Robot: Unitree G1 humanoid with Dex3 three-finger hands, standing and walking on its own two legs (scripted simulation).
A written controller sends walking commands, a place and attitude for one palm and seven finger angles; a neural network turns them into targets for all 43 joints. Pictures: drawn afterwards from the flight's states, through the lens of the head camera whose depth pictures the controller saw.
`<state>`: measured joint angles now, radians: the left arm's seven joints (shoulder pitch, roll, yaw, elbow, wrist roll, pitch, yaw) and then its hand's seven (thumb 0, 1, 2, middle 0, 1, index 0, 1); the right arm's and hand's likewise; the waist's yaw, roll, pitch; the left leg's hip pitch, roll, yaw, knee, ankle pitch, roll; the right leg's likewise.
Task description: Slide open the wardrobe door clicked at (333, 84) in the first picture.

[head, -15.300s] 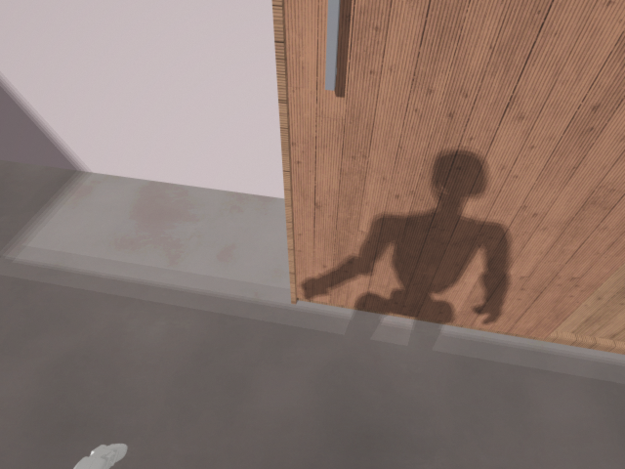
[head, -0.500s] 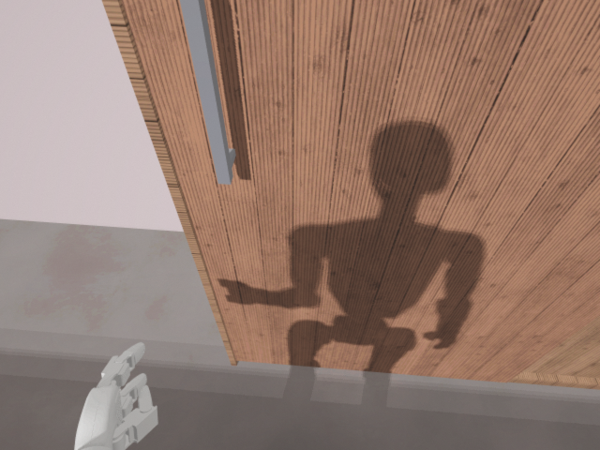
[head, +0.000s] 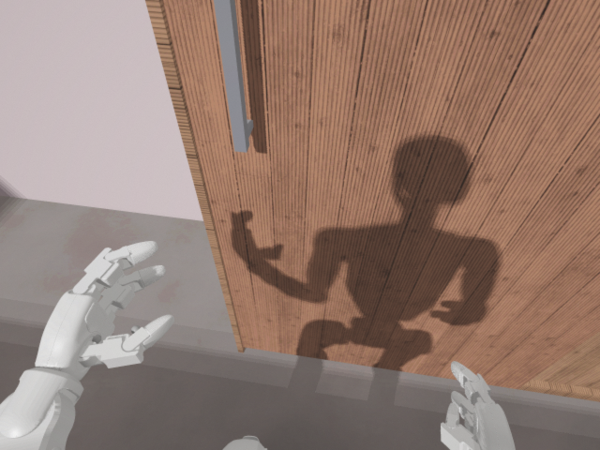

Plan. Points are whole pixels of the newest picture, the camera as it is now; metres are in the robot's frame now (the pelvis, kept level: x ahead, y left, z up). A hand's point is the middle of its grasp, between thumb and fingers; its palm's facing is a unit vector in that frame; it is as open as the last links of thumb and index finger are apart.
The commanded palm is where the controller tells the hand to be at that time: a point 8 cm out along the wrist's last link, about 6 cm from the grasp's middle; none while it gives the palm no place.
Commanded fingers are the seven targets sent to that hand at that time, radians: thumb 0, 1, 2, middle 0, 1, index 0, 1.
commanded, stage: raise the hand with hooked fingers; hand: left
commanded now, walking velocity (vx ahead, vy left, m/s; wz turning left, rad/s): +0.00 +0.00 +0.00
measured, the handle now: (236, 55) +0.50 +0.13 +0.28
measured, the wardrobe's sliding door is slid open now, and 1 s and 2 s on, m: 0.00 0.00 0.00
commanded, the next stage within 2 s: move the hooked fingers beside the handle in 1.46 s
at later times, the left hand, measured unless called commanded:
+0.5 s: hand (68, 237) +0.27 +0.27 +0.19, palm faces +0.02 -0.99 -0.12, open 12.8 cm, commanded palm +0.23 +0.31 +0.21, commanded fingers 0.00 -0.45 0.32 -0.30 -1.17 -0.30 -1.17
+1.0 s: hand out of the picture +0.29 +0.29 +0.30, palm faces +0.04 -0.98 -0.17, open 13.9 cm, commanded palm +0.25 +0.33 +0.30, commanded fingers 0.00 -0.50 0.30 -0.30 -1.20 -0.30 -1.20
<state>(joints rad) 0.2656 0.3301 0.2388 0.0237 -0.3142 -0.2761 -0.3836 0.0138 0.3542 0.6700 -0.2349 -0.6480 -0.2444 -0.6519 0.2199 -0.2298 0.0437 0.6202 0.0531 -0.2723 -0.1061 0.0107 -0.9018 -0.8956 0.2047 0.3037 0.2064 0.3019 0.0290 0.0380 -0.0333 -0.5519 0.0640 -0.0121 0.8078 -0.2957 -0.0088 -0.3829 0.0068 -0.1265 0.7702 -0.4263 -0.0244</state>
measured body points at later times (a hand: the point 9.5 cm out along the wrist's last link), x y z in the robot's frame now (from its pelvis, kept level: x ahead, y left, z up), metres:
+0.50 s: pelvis +0.02 +0.02 +0.03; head +0.00 +0.01 +0.48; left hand +0.26 +0.32 +0.20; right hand +0.21 -0.21 -0.03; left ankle +0.07 +0.12 -0.71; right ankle -0.01 -0.10 -0.71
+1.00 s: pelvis +0.01 +0.01 +0.03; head -0.02 -0.02 +0.48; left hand +0.28 +0.34 +0.31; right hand +0.22 -0.20 -0.03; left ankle +0.07 +0.12 -0.71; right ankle -0.01 -0.10 -0.71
